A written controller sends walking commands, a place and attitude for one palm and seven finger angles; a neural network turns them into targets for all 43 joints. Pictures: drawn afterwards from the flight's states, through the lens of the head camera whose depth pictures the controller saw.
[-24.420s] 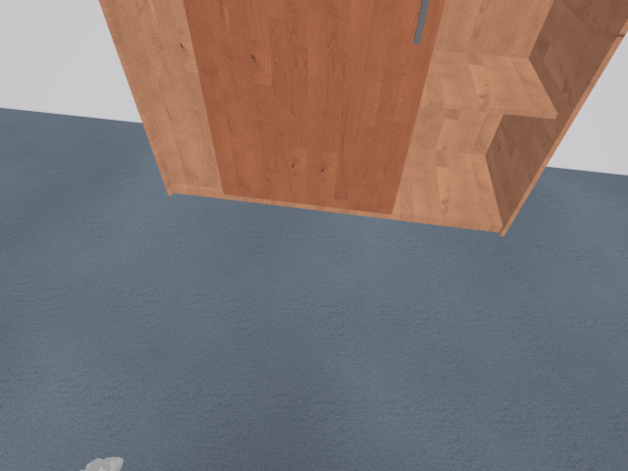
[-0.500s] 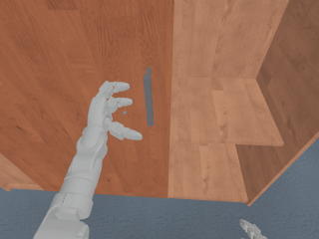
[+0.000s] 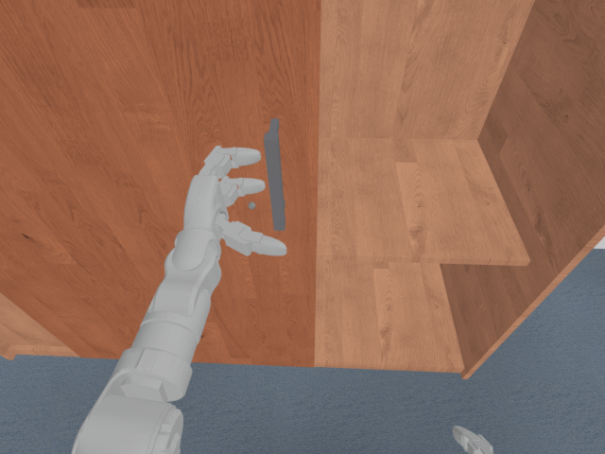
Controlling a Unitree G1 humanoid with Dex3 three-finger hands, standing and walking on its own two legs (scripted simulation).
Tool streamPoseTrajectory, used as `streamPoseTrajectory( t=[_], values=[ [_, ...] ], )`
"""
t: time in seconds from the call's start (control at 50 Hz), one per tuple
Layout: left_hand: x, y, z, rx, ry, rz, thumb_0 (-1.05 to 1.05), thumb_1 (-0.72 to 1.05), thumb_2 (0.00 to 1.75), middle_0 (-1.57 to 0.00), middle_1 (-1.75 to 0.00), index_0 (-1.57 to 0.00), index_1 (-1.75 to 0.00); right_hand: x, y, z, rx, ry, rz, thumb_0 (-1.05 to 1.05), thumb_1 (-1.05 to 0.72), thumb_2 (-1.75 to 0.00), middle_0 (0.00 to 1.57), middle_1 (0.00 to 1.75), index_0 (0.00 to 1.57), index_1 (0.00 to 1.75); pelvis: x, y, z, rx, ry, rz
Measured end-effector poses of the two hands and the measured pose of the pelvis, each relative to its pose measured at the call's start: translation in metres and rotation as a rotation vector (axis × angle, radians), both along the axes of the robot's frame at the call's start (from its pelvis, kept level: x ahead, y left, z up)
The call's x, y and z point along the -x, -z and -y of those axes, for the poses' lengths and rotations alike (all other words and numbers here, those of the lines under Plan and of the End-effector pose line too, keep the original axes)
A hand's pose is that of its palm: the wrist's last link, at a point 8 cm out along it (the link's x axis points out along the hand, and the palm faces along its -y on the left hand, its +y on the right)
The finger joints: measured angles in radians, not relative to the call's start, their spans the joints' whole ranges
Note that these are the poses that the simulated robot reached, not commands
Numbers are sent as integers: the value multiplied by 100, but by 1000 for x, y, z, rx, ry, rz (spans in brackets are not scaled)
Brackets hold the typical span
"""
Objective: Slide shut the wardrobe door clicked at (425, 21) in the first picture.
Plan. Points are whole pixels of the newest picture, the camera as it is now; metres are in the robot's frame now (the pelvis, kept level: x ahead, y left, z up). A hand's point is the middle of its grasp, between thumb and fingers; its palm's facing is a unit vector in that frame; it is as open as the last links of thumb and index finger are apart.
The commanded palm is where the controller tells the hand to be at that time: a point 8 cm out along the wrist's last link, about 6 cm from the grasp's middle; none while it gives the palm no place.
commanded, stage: feel for the door with the fingertips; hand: left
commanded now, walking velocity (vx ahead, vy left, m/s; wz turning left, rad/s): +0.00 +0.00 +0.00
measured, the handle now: (277, 178) +0.47 +0.05 +0.12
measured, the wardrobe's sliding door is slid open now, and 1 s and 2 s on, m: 0.48 0.48 0.48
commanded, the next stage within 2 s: slide the fingers in behind the handle in 0.40 s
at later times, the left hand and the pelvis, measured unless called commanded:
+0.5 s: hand (249, 194) +0.42 +0.08 +0.13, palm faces -0.01 -1.00 +0.00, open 13.9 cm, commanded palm +0.41 +0.13 +0.12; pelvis +0.00 +0.00 +0.00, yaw +0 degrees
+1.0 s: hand (262, 201) +0.42 +0.07 +0.12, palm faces -0.03 -1.00 +0.00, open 13.9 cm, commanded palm +0.40 +0.12 +0.12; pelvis +0.00 +0.01 +0.00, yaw -1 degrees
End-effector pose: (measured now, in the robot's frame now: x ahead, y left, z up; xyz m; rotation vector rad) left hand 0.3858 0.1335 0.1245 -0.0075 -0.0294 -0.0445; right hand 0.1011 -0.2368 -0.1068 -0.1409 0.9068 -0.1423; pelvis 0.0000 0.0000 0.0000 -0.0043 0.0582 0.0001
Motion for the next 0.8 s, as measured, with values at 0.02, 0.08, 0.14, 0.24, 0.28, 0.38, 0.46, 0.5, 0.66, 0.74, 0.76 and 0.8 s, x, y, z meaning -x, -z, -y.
streamPoseTrajectory(
  t=[0.02,0.08,0.14,0.24,0.28,0.38,0.46,0.5,0.66,0.74,0.76,0.8],
  values=[
    [-1,0,2,1,-1,3,-2,-50,30,-30,-120,-30,-120,1,0,0,-1,3,-1,1,-91,-90,20,30,20,30,0,0,0,-1,3,-1],
    [-1,-2,7,6,-1,17,-2,-50,30,-30,-120,-30,-120,4,0,0,-7,12,-1,1,-91,-90,20,30,20,30,-1,0,1,-1,10,-4],
    [-3,-1,9,2,-8,11,-2,-50,30,-30,-120,-30,-120,6,1,1,-9,17,-10,1,-91,-90,20,30,20,30,-1,0,2,-1,12,-3],
    [-8,0,2,-7,-34,-4,-2,-50,30,-31,-120,-30,-120,10,1,4,-2,27,-24,1,-91,-90,20,30,20,30,-1,0,3,0,13,-6],
    [-10,-2,0,-7,-36,7,-2,-50,30,-30,-120,-30,-120,10,1,5,1,29,-26,1,-91,-90,20,30,20,30,-2,-1,3,0,12,-8],
    [-12,-5,-2,-3,-30,14,-2,-50,30,-30,-120,-30,-120,11,2,7,5,24,-39,1,-91,-90,20,30,20,30,-3,0,3,1,7,-12],
    [-14,-5,-3,-2,-30,12,-2,-50,30,-33,-122,-30,-120,11,2,9,11,21,-47,1,-91,-90,20,30,20,30,-3,0,3,2,1,-15],
    [-15,-5,-4,-4,-30,12,-2,-50,30,-34,-123,-31,-121,11,3,9,14,18,-50,1,-91,-90,20,30,20,30,-2,0,3,3,-2,-16],
    [-16,-4,-5,-2,-30,17,-2,-50,30,-36,-124,-32,-122,12,4,5,10,11,-54,1,-91,-90,20,30,20,30,0,1,0,3,-5,-22],
    [-15,-3,-3,-10,-22,16,-2,-50,30,-34,-124,-32,-121,14,4,2,3,10,-53,1,-91,-90,20,30,20,30,1,2,-2,3,-5,-24],
    [-15,-2,-1,-12,-16,11,-2,-50,30,-34,-123,-31,-121,14,5,1,2,10,-52,1,-91,-90,20,30,20,30,1,2,-2,3,-5,-24],
    [-14,1,2,-8,-7,2,-2,-50,30,-33,-123,-31,-121,15,5,-1,-1,12,-52,1,-91,-90,20,30,20,30,1,2,-3,2,-2,-24]
  ],
)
